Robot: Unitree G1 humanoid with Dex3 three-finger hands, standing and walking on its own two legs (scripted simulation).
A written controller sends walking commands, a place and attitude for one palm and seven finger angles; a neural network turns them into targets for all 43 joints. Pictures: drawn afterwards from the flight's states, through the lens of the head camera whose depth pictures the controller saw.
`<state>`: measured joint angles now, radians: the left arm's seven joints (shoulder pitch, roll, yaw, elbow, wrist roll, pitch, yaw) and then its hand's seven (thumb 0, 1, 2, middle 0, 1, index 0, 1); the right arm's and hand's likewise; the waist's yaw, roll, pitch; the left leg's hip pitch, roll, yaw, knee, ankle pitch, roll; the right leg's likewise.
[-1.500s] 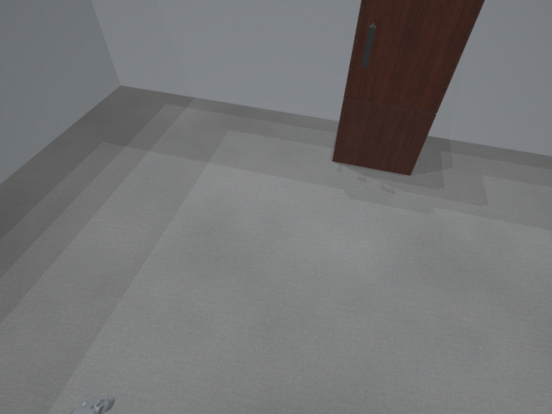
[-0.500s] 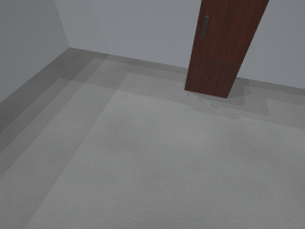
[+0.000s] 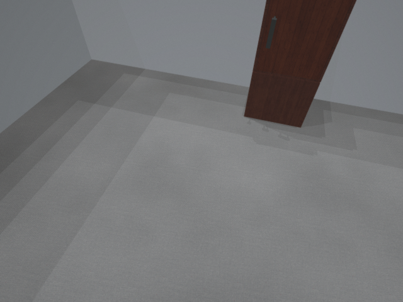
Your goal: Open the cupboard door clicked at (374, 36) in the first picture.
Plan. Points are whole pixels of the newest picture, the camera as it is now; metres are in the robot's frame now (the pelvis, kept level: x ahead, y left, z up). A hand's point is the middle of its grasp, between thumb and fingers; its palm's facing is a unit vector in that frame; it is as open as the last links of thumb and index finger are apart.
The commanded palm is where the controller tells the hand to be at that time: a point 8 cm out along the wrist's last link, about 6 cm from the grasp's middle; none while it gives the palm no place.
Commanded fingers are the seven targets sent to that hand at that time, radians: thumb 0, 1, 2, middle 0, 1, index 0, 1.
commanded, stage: walk to a spot facing it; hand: left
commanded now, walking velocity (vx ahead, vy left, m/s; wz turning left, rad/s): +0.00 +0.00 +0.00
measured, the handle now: (271, 32) +1.51 -0.31 -0.10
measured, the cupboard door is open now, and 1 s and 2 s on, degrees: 0 0 0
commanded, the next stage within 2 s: turn to face it in 1.78 s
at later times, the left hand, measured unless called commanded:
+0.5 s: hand out of the picture +0.13 +0.14 -0.18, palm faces -0.14 -0.96 -0.24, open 7.4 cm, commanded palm none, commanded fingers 0.00 0.90 0.90 -0.20 -0.30 -0.20 -0.30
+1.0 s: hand (164, 261) +0.26 +0.11 -0.20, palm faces -0.25 -0.95 -0.16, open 7.4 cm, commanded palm none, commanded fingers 0.00 0.90 0.90 -0.20 -0.30 -0.20 -0.30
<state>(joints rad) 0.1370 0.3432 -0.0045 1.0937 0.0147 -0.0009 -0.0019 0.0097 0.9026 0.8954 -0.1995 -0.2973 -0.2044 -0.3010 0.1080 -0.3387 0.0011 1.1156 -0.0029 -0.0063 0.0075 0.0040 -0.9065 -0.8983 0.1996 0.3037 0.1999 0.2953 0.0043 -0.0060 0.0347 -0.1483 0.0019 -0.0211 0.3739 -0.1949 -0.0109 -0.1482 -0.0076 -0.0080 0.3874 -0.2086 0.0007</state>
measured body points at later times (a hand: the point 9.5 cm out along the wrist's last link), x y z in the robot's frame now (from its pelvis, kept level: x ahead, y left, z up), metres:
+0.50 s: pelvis +0.07 -0.06 -0.03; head +0.08 -0.08 +0.42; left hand +0.14 +0.19 -0.16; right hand +0.01 -0.30 -0.19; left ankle +0.02 +0.11 -0.70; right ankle +0.07 -0.13 -0.75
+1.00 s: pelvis +0.28 -0.07 -0.03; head +0.32 -0.06 +0.42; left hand +0.27 +0.16 -0.18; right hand +0.34 -0.32 -0.15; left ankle +0.40 -0.01 -0.75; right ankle +0.08 -0.13 -0.74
